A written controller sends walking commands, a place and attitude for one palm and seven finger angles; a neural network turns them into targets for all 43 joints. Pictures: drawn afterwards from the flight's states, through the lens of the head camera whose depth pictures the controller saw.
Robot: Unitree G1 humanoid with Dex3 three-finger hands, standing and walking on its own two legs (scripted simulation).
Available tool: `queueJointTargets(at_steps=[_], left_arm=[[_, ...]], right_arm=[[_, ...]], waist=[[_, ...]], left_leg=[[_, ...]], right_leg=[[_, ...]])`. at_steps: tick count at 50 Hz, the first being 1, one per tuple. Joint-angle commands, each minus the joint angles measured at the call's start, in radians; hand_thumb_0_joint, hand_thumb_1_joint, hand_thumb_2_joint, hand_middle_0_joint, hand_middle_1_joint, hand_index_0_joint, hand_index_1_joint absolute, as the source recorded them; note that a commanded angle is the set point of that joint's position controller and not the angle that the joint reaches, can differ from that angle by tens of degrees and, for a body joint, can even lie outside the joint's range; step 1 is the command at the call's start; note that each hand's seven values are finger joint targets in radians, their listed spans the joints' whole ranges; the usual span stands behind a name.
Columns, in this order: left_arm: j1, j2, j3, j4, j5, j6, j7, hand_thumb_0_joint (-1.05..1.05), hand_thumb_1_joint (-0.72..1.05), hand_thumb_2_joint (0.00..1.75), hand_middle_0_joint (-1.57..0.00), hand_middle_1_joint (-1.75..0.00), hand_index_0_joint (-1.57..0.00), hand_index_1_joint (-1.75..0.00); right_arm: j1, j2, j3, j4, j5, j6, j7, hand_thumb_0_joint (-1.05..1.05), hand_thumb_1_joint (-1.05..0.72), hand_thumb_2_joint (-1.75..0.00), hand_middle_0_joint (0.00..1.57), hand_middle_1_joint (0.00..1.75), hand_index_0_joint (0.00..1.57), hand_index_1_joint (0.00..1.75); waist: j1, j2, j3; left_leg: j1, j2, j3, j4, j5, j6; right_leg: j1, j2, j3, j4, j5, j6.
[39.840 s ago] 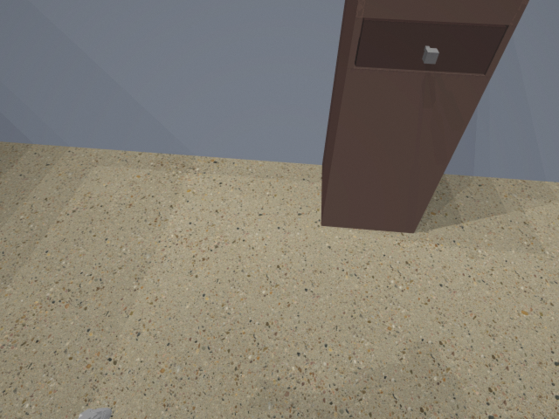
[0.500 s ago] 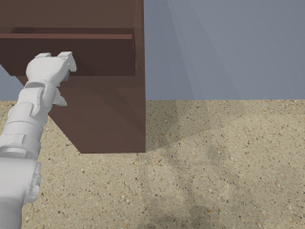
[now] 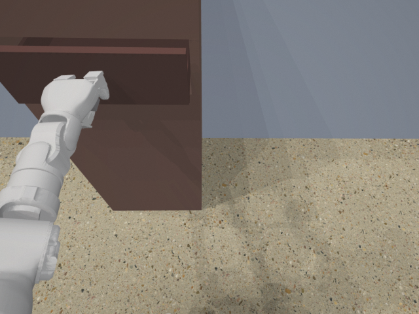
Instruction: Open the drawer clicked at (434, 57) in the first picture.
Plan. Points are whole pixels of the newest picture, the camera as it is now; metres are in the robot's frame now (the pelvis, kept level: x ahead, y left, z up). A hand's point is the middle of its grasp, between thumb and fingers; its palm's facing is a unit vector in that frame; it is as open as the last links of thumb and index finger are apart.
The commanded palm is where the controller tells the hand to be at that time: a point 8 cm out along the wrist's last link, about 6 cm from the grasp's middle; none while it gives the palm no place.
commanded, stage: pull the drawer open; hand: left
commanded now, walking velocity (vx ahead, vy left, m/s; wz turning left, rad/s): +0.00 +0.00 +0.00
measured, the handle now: (89, 93) +0.52 +0.23 +0.10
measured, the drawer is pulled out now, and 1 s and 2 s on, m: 0.04 0.08 0.21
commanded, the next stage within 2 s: none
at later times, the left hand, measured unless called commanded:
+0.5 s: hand (80, 131) +0.45 +0.24 +0.08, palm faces -0.01 -0.07 -1.00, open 6.5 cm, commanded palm +0.43 +0.25 +0.14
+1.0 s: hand (80, 132) +0.44 +0.24 +0.08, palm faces -0.04 -0.05 -1.00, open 6.6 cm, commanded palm +0.39 +0.25 +0.14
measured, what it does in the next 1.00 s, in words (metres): stands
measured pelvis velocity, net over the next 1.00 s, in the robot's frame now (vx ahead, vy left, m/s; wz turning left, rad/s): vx -0.01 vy -0.01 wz -0.01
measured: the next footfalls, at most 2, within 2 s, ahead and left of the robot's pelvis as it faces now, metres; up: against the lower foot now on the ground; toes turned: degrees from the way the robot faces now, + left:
none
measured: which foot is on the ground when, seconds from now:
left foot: down 0.00-1.00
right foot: down 0.00-1.00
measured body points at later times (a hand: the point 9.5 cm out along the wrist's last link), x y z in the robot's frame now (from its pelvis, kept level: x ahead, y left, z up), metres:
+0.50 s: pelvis +0.02 +0.00 +0.01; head +0.08 -0.01 +0.45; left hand +0.44 +0.24 +0.13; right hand +0.08 -0.27 -0.12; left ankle -0.02 +0.11 -0.71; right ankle -0.03 -0.13 -0.71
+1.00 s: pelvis -0.01 -0.01 +0.00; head +0.06 -0.02 +0.45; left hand +0.44 +0.24 +0.13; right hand +0.05 -0.28 -0.12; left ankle -0.02 +0.11 -0.71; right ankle -0.03 -0.13 -0.71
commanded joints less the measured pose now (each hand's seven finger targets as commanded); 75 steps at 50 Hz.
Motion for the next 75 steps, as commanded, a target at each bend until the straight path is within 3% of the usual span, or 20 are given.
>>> queueJointTargets(at_steps=[1, 4, 7, 13, 15, 22, 24, 27, 29, 34, 36, 42, 43, 47, 51, 63, 65, 66, 69, 75], left_arm=[[-0.425, 0.313, 0.101, -0.166, 0.014, 0.026, 0.032, 0.0, 0.9, 0.9, -0.4, -1.35, -0.4, -1.35], [-0.377, 0.276, 0.088, -0.208, -0.001, 0.019, 0.023, 0.0, 0.9, 0.9, -0.4, -1.35, -0.4, -1.35], [-0.311, 0.237, 0.067, -0.235, -0.014, 0.022, 0.009, 0.0, 0.9, 0.9, -0.4, -1.35, -0.4, -1.35], [-0.125, 0.3, 0.15, -0.341, -0.041, 0.021, -0.008, 0.0, 0.9, 0.9, -0.4, -1.35, -0.4, -1.35], [-0.045, 0.248, 0.116, -0.403, -0.048, 0.031, -0.011, 0.0, 0.9, 0.9, -0.4, -1.35, -0.4, -1.35], [0.137, 0.258, 0.16, -0.58, -0.078, 0.078, -0.008, 0.0, 0.9, 0.9, -0.4, -1.35, -0.4, -1.35], [-0.199, 0.252, 0.096, -0.512, -0.065, 0.08, 0.002, 0.0, 0.9, 0.9, -0.4, -1.35, -0.4, -1.35], [-0.227, 0.278, 0.114, -0.421, -0.024, 0.08, 0.014, 0.0, 0.9, 0.9, -0.4, -1.35, -0.4, -1.35], [-0.267, 0.254, 0.087, -0.401, -0.018, 0.074, 0.017, 0.0, 0.9, 0.9, -0.4, -1.35, -0.4, -1.35], [-0.3, 0.268, 0.092, -0.323, -0.026, 0.046, 0.006, 0.0, 0.9, 0.9, -0.4, -1.35, -0.4, -1.35], [-0.298, 0.231, 0.064, -0.304, -0.029, 0.035, 0.003, 0.0, 0.9, 0.9, -0.4, -1.35, -0.4, -1.35], [-0.346, 0.288, 0.097, -0.294, -0.016, -0.003, 0.018, 0.0, 0.9, 0.9, -0.4, -1.35, -0.4, -1.35], [-0.335, 0.301, 0.111, -0.266, -0.016, -0.006, 0.021, 0.0, 0.9, 0.9, -0.4, -1.35, -0.4, -1.35], [-0.135, 0.321, 0.166, -0.321, -0.033, -0.022, 0.021, 0.0, 0.9, 0.9, -0.4, -1.35, -0.4, -1.35], [0.032, 0.3, 0.178, -0.441, -0.057, -0.019, 0.022, 0.0, 0.9, 0.9, -0.4, -1.35, -0.4, -1.35], [0.509, 0.237, 0.209, -0.923, -0.127, 0.109, 0.043, 0.0, 0.9, 0.9, -0.4, -1.35, -0.4, -1.35], [0.164, 0.232, 0.152, -0.791, -0.099, 0.12, 0.06, 0.0, 0.9, 0.9, -0.4, -1.35, -0.4, -1.35], [0.141, 0.201, 0.122, -0.751, -0.082, 0.123, 0.062, 0.0, 0.9, 0.9, -0.4, -1.35, -0.4, -1.35], [0.123, 0.215, 0.113, -0.733, -0.052, 0.13, 0.061, 0.0, 0.9, 0.9, -0.4, -1.35, -0.4, -1.35], [0.059, 0.159, 0.051, -0.689, -0.066, 0.125, 0.01, 0.0, 0.9, 0.9, -0.4, -1.35, -0.4, -1.35]], right_arm=[[0.109, -0.169, -0.057, -0.065, -0.005, -0.016, -0.016, 0.0, -0.9, -0.9, 0.2, 0.3, 0.2, 0.3], [0.1, -0.161, -0.058, -0.079, -0.006, -0.013, -0.01, 0.0, -0.9, -0.9, 0.2, 0.3, 0.2, 0.3], [0.083, -0.161, -0.056, -0.097, -0.004, -0.009, -0.005, 0.0, -0.9, -0.9, 0.2, 0.3, 0.2, 0.3], [0.049, -0.17, -0.06, -0.127, 0.0, -0.003, -0.005, 0.0, -0.9, -0.9, 0.2, 0.3, 0.2, 0.3], [0.027, -0.162, -0.061, -0.141, 0.005, -0.005, 0.001, 0.0, -0.9, -0.9, 0.2, 0.3, 0.2, 0.3], [-0.028, -0.162, -0.06, -0.162, 0.007, -0.021, 0.009, 0.0, -0.9, -0.9, 0.2, 0.3, 0.2, 0.3], [-0.004, -0.173, -0.054, -0.103, 0.011, -0.021, -0.003, 0.0, -0.9, -0.9, 0.2, 0.3, 0.2, 0.3], [0.015, -0.166, -0.059, -0.087, 0.004, -0.025, -0.011, 0.0, -0.9, -0.9, 0.2, 0.3, 0.2, 0.3], [0.014, -0.158, -0.058, -0.082, 0.002, -0.023, -0.009, 0.0, -0.9, -0.9, 0.2, 0.3, 0.2, 0.3], [0.004, -0.156, -0.05, -0.086, 0.0, -0.013, -0.017, 0.0, -0.9, -0.9, 0.2, 0.3, 0.2, 0.3], [-0.001, -0.151, -0.048, -0.092, 0.0, -0.014, -0.017, 0.0, -0.9, -0.9, 0.2, 0.3, 0.2, 0.3], [0.008, -0.154, -0.048, -0.095, -0.003, -0.016, -0.023, 0.0, -0.9, -0.9, 0.2, 0.3, 0.2, 0.3], [0.015, -0.156, -0.049, -0.091, -0.004, -0.015, -0.024, 0.0, -0.9, -0.9, 0.2, 0.3, 0.2, 0.3], [0.0, -0.153, -0.052, -0.119, -0.003, -0.015, -0.02, 0.0, -0.9, -0.9, 0.2, 0.3, 0.2, 0.3], [-0.035, -0.154, -0.058, -0.148, 0.005, -0.018, -0.013, 0.0, -0.9, -0.9, 0.2, 0.3, 0.2, 0.3], [-0.155, -0.153, -0.052, -0.194, 0.004, -0.076, 0.009, 0.0, -0.9, -0.9, 0.2, 0.3, 0.2, 0.3], [-0.132, -0.161, -0.044, -0.128, 0.01, -0.077, -0.008, 0.0, -0.9, -0.9, 0.2, 0.3, 0.2, 0.3], [-0.128, -0.154, -0.047, -0.124, 0.01, -0.083, -0.012, 0.0, -0.9, -0.9, 0.2, 0.3, 0.2, 0.3], [-0.137, -0.145, -0.045, -0.115, 0.007, -0.083, -0.02, 0.0, -0.9, -0.9, 0.2, 0.3, 0.2, 0.3], [-0.188, -0.131, -0.026, -0.133, 0.007, -0.068, -0.029, 0.0, -0.9, -0.9, 0.2, 0.3, 0.2, 0.3]], waist=[[0.003, 0.041, -0.398], [0.017, 0.07, -0.43], [0.026, 0.052, -0.396], [0.067, 0.011, -0.413], [0.074, 0.044, -0.396], [0.098, 0.025, -0.379], [0.008, 0.018, -0.296], [0.035, 0.041, -0.355], [0.029, 0.066, -0.38], [0.025, 0.025, -0.366], [0.022, 0.02, -0.344], [0.025, 0.045, -0.376], [0.018, 0.011, -0.366], [0.082, 0.02, -0.412], [0.106, 0.018, -0.39], [0.136, 0.044, -0.335], [0.046, 0.018, -0.206], [0.052, 0.033, -0.211], [0.078, 0.05, -0.289], [0.083, 0.015, -0.282]], left_leg=[[0.297, -0.038, 0.0, -0.029, 0.475, 0.031], [0.337, -0.034, -0.001, -0.024, 0.543, 0.029], [0.333, -0.03, 0.0, -0.035, 0.544, 0.029], [0.33, -0.025, 0.005, -0.05, 0.617, 0.035], [0.358, -0.023, 0.006, -0.051, 0.665, 0.034], [0.388, -0.018, 0.002, -0.064, 0.743, 0.032], [0.371, -0.02, -0.009, -0.056, 0.643, 0.029], [0.386, -0.032, -0.005, -0.047, 0.617, 0.027], [0.398, -0.036, -0.004, -0.035, 0.625, 0.028], [0.347, -0.047, 0.0, -0.036, 0.545, 0.032], [0.336, -0.048, 0.003, -0.039, 0.508, 0.032], [0.304, -0.053, 0.006, -0.041, 0.446, 0.034], [0.284, -0.054, 0.006, -0.039, 0.431, 0.036], [0.28, -0.055, 0.017, -0.06, 0.456, 0.036], [0.282, -0.047, 0.021, -0.082, 0.481, 0.037], [0.422, -0.02, -0.002, -0.114, 0.702, 0.025], [0.387, -0.023, -0.01, -0.11, 0.56, 0.022], [0.396, -0.027, -0.011, -0.114, 0.514, 0.022], [0.434, -0.04, -0.005, -0.11, 0.514, 0.022], [0.433, -0.05, -0.007, -0.105, 0.502, 0.024]], right_leg=[[0.138, 0.047, -0.016, -0.046, 0.39, -0.034], [0.151, 0.048, -0.017, -0.041, 0.418, -0.035], [0.158, 0.051, -0.022, -0.049, 0.412, -0.035], [0.245, 0.049, -0.014, -0.054, 0.477, -0.034], [0.236, 0.049, -0.016, -0.057, 0.491, -0.033], [0.289, 0.046, -0.016, -0.063, 0.547, -0.027], [0.186, 0.05, -0.024, -0.071, 0.484, -0.023], [0.186, 0.046, -0.022, -0.06, 0.457, -0.033], [0.182, 0.043, -0.018, -0.058, 0.472, -0.033], [0.207, 0.038, -0.013, -0.057, 0.479, -0.032], [0.194, 0.037, -0.014, -0.061, 0.457, -0.031], [0.207, 0.034, -0.002, -0.057, 0.437, -0.031], [0.219, 0.033, -0.001, -0.063, 0.431, -0.031], [0.298, 0.034, 0.002, -0.059, 0.478, -0.032], [0.325, 0.038, 0.001, -0.065, 0.486, -0.033], [0.353, 0.037, -0.017, -0.084, 0.517, -0.025], [0.224, 0.044, -0.03, -0.095, 0.42, -0.02], [0.201, 0.045, -0.032, -0.098, 0.369, -0.023], [0.239, 0.038, -0.025, -0.098, 0.381, -0.033], [0.259, 0.032, -0.026, -0.095, 0.409, -0.034]])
